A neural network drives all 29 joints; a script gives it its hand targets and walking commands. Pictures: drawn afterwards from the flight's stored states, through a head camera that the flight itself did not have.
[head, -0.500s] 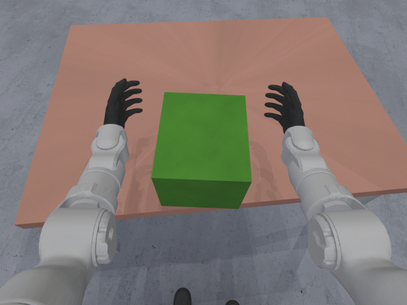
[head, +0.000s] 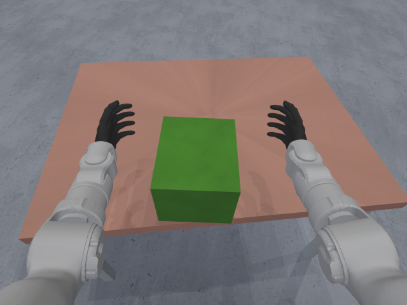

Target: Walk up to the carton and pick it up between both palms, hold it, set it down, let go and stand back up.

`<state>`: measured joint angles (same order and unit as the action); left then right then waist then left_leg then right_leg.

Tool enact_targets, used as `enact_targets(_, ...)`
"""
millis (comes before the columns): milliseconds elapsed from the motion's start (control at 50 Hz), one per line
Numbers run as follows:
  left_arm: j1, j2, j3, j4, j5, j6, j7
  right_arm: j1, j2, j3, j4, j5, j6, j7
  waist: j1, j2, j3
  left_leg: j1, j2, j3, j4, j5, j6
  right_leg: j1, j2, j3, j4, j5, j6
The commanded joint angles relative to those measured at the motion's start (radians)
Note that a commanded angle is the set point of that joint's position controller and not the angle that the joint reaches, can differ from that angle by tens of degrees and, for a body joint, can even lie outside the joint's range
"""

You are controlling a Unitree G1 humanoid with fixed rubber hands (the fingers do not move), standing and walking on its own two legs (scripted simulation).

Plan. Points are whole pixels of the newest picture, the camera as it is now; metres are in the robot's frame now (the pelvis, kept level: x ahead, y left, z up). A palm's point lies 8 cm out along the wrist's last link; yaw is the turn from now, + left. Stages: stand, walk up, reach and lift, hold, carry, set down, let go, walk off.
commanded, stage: set down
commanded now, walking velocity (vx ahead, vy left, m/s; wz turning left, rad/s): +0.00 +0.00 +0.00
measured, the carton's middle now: (197, 169) +0.44 +0.04 -0.06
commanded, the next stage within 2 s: none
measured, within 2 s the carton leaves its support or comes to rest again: neither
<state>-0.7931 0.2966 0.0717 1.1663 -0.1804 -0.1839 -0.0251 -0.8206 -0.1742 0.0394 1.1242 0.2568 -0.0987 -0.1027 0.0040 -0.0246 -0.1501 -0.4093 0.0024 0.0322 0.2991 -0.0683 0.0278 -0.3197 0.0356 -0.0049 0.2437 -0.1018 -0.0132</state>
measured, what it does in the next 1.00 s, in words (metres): stands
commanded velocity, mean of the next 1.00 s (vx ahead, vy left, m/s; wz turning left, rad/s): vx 0.00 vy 0.00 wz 0.00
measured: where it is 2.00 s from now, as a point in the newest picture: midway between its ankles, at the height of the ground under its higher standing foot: outside the picture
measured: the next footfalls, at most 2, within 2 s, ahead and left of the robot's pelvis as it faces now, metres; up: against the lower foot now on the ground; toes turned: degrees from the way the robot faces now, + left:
none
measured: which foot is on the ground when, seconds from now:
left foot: down 0.00-1.00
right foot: down 0.00-1.00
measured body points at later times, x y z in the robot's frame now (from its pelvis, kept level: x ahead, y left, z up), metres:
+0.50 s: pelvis +0.01 +0.01 +0.00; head +0.02 +0.02 +0.45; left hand +0.34 +0.22 +0.02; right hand +0.35 -0.15 +0.03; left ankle +0.04 +0.10 -0.75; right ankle +0.00 -0.11 -0.75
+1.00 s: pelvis +0.01 +0.00 +0.00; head +0.02 +0.02 +0.45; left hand +0.25 +0.23 -0.04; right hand +0.27 -0.16 -0.03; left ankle +0.04 +0.10 -0.75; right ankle +0.00 -0.11 -0.75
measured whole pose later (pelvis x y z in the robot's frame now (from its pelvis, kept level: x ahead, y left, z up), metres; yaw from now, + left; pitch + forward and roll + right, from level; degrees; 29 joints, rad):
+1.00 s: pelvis +0.01 +0.00 +0.00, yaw -1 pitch +5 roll -1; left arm -0.01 0.21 -0.01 0.73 -0.15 -0.40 0.02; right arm -0.02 -0.03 0.05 0.74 0.11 -0.40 -0.08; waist 0.06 -0.04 -0.08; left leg -0.33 0.01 0.05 0.42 -0.17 0.02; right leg -0.25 0.05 0.02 0.36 -0.20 -0.02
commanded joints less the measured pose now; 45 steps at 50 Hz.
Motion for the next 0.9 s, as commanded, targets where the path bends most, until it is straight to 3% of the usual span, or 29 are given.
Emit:
enact_targets(0, -0.222, 0.059, 0.006, -0.107, 0.013, -0.071, -0.014, -0.19, -0.072, -0.018, -0.14, -0.02, -0.071, 0.01, -0.007, 0.07, -0.318, 0.326, 0.024, -0.039, 0.033, 0.152, -0.056, 0.0, -0.046, 0.017, -0.032, 0.081, 0.006)
enact_targets(60, -0.127, 0.04, 0.022, -0.102, 0.03, -0.126, -0.015, -0.091, -0.039, -0.022, -0.162, -0.05, -0.118, 0.018, -0.006, 0.056, -0.285, 0.32, 0.022, -0.04, 0.038, 0.118, -0.054, -0.009, -0.053, 0.026, -0.033, 0.052, 0.0)
enact_targets(140, -0.096, 0.03, 0.024, -0.197, 0.022, -0.201, 0.011, -0.077, -0.01, -0.053, -0.302, -0.09, -0.184, 0.026, 0.002, 0.038, -0.383, 0.294, 0.021, -0.032, 0.057, 0.125, -0.052, -0.003, -0.039, 0.021, 0.007, 0.062, -0.004)
enact_targets(200, -0.07, 0.032, 0.024, -0.314, 0.035, -0.228, 0.034, -0.036, -0.001, -0.066, -0.377, -0.117, -0.209, 0.031, 0.02, 0.067, -0.468, 0.305, 0.015, -0.025, 0.072, 0.145, -0.052, -0.014, -0.024, 0.02, 0.037, 0.083, -0.004)
enact_targets(220, -0.068, 0.027, 0.016, -0.375, 0.033, -0.226, 0.043, -0.038, -0.002, -0.077, -0.406, -0.12, -0.211, 0.031, 0.023, 0.087, -0.504, 0.312, 0.008, -0.018, 0.082, 0.17, -0.056, -0.031, -0.016, 0.021, 0.047, 0.101, -0.006)
enact_targets(280, 0.071, -0.009, 0.034, -0.405, 0.08, -0.191, 0.04, 0.109, 0.013, -0.064, -0.401, -0.127, -0.206, 0.017, 0.032, 0.087, -0.481, 0.358, 0.01, -0.014, 0.09, 0.243, -0.062, -0.01, -0.012, 0.027, 0.039, 0.175, -0.009)
enact_targets(360, 0.216, -0.033, 0.067, -0.495, 0.127, -0.122, 0.024, 0.218, 0.015, -0.044, -0.451, -0.117, -0.2, -0.008, 0.041, 0.062, -0.396, 0.372, 0.013, -0.015, 0.078, 0.289, -0.065, 0.059, 0.0, 0.026, 0.015, 0.203, -0.013)
enact_targets(420, 0.322, -0.051, 0.065, -0.529, 0.149, -0.084, 0.01, 0.336, 0.027, -0.029, -0.467, -0.119, -0.195, -0.022, 0.037, 0.046, -0.276, 0.379, 0.02, -0.016, 0.054, 0.268, -0.066, 0.092, -0.005, 0.028, -0.025, 0.168, -0.016)
enact_targets(480, 0.41, -0.071, 0.038, -0.579, 0.143, -0.062, 0.006, 0.43, 0.028, -0.02, -0.488, -0.105, -0.204, -0.023, 0.04, 0.071, -0.172, 0.402, 0.029, -0.022, 0.039, 0.256, -0.078, 0.101, -0.007, 0.033, -0.049, 0.114, -0.026)
enact_targets(580, 0.57, -0.081, 0.0, -0.665, 0.125, -0.078, 0.014, 0.602, 0.022, 0.004, -0.531, -0.1, -0.25, -0.005, 0.05, 0.071, -0.038, 0.419, 0.042, -0.029, 0.021, 0.194, -0.088, 0.128, -0.009, 0.044, -0.077, 0.04, -0.029)
enact_targets(640, 0.593, -0.08, -0.037, -0.668, 0.082, -0.124, 0.025, 0.638, 0.038, -0.001, -0.586, -0.13, -0.287, 0.007, 0.047, 0.053, 0.003, 0.348, 0.043, -0.023, 0.015, 0.083, -0.083, 0.142, -0.021, 0.05, -0.068, -0.036, -0.028)
enact_targets(740, 0.579, -0.024, -0.06, -0.7, 0.022, -0.232, 0.068, 0.623, 0.06, -0.019, -0.673, -0.152, -0.327, 0.045, 0.075, 0.03, -0.071, 0.277, 0.033, -0.005, 0.031, -0.064, -0.067, 0.101, -0.025, 0.053, 0.002, -0.126, -0.007)
enact_targets(820, 0.605, -0.013, -0.094, -0.608, -0.011, -0.27, 0.071, 0.66, 0.098, -0.022, -0.606, -0.156, -0.323, 0.038, 0.057, 0.041, -0.087, 0.187, 0.021, 0.007, 0.067, -0.114, -0.044, 0.053, -0.045, 0.073, 0.042, -0.138, 0.0)
enact_targets(880, 0.652, -0.001, -0.071, -0.511, 0.015, -0.252, 0.05, 0.704, 0.12, -0.015, -0.483, -0.154, -0.313, 0.028, 0.056, 0.065, -0.059, 0.147, 0.022, 0.008, 0.074, -0.105, -0.037, 0.048, -0.057, 0.085, 0.041, -0.124, -0.005)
